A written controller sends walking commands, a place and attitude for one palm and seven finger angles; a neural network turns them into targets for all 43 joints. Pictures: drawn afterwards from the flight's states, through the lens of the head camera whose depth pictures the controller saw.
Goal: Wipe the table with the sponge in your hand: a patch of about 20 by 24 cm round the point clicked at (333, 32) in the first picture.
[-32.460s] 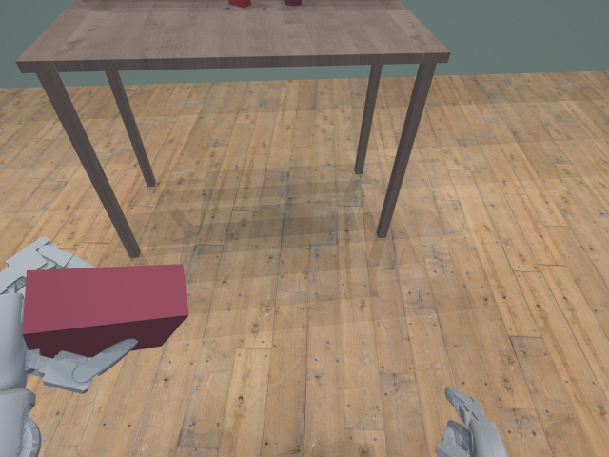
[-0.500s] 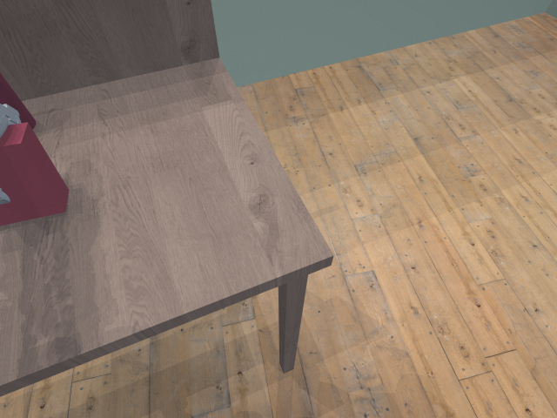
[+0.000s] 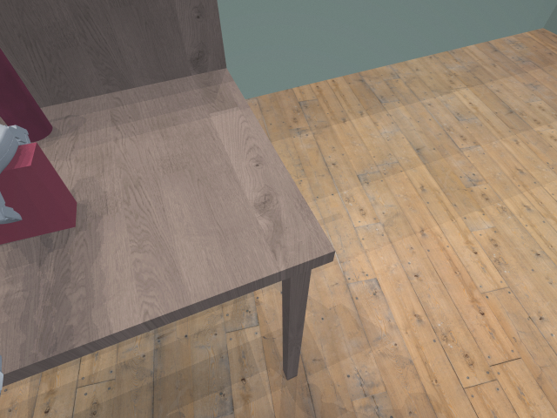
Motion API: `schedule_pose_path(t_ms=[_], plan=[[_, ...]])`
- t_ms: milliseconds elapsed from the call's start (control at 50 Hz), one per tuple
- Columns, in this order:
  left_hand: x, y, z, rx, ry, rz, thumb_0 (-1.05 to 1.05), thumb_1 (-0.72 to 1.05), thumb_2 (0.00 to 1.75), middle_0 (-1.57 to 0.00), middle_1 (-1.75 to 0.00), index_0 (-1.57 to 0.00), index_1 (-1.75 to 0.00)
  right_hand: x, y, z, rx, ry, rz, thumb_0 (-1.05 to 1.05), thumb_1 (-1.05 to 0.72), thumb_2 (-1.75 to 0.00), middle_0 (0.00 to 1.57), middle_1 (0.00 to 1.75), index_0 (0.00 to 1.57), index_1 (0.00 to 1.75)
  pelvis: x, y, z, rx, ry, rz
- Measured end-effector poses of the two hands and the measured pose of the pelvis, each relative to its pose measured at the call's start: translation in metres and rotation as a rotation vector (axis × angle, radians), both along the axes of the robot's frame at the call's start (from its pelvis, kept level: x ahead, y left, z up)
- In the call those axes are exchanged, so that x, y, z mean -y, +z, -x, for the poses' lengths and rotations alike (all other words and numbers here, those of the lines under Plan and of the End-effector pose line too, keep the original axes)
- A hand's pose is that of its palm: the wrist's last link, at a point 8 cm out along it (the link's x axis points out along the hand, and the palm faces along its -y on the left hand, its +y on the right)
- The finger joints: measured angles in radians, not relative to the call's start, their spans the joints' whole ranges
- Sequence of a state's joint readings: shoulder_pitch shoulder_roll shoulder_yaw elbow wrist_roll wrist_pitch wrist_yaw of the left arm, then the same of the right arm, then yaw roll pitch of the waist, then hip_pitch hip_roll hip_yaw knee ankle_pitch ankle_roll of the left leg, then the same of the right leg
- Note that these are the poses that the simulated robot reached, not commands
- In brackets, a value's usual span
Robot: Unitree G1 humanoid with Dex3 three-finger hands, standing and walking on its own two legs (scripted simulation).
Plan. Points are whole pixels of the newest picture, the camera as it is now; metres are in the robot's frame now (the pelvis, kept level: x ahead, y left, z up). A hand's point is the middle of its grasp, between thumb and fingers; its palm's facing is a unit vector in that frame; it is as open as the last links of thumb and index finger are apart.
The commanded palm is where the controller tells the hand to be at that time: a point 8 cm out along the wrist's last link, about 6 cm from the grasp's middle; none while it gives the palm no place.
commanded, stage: wipe back along the first lane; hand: left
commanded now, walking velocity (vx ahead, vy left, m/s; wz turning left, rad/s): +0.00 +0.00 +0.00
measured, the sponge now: (14, 207) +0.36 +0.41 +0.10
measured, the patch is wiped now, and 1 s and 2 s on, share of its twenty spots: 0.90 0.95 1.00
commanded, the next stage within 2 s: lift the sponge slowly off the table in 1.18 s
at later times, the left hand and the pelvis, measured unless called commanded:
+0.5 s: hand out of the picture +0.33 +0.39 +0.14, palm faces -0.02 +0.05 -1.00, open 9.7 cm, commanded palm +0.29 +0.37 +0.16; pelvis +0.00 +0.00 +0.00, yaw +1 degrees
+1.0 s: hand out of the picture +0.28 +0.36 +0.14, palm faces +0.02 +0.04 -1.00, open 9.6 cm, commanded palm +0.24 +0.35 +0.16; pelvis +0.00 -0.01 +0.00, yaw +1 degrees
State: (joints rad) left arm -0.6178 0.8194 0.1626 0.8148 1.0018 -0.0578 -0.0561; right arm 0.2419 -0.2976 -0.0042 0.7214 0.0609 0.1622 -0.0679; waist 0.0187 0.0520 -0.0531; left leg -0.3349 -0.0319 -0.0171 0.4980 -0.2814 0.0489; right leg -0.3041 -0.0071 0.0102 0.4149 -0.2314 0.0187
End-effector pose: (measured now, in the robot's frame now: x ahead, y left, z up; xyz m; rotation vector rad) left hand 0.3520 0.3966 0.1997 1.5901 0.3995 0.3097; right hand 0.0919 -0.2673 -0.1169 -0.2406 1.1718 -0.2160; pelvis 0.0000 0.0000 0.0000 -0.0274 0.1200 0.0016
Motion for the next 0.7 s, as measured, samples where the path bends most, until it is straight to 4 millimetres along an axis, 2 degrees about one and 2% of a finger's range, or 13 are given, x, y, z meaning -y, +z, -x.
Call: schedule_pose_path(t_ms=[200, 380, 700], plan=[[0.006, -0.001, 0.019, 0.030, 0.003, -0.001, -0.02, -0.49, 1.12, -0.73, -1.42, -0.75, -1.47, -0.004, 0.005, -0.020, 0.074, 0.035, -0.007, 0.00, -0.90, -0.90, 0.20, 0.30, 0.21, 0.30, 0.000, 0.000, 0.004, 0.024, 0.002, -0.002], [0.010, -0.002, 0.027, 0.026, 0.023, -0.008, -0.02, -0.48, 1.11, -0.72, -1.43, -0.74, -1.48, -0.012, 0.009, -0.041, 0.126, 0.077, -0.016, 0.00, -0.90, -0.90, 0.20, 0.30, 0.21, 0.30, 0.000, 0.000, 0.004, 0.034, 0.009, -0.004], [0.032, -0.002, 0.057, 0.068, 0.018, -0.013, -0.01, -0.48, 1.11, -0.71, -1.43, -0.74, -1.49, -0.028, 0.009, -0.076, 0.216, 0.135, -0.066, 0.01, -0.90, -0.90, 0.20, 0.30, 0.21, 0.30, 0.000, 0.000, -0.004, 0.055, 0.012, -0.007]])
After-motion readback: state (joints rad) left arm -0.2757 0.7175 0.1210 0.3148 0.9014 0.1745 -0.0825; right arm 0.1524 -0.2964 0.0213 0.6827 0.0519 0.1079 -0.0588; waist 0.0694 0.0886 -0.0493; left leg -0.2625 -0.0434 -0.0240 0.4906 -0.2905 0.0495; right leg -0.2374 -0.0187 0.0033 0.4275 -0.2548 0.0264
